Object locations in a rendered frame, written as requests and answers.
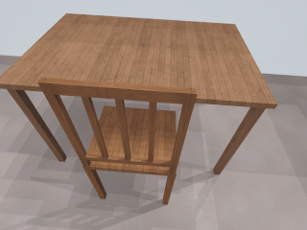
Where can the table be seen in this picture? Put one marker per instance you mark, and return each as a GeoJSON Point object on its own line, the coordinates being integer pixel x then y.
{"type": "Point", "coordinates": [210, 57]}

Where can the chair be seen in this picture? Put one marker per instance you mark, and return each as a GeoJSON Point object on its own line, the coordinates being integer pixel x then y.
{"type": "Point", "coordinates": [126, 139]}

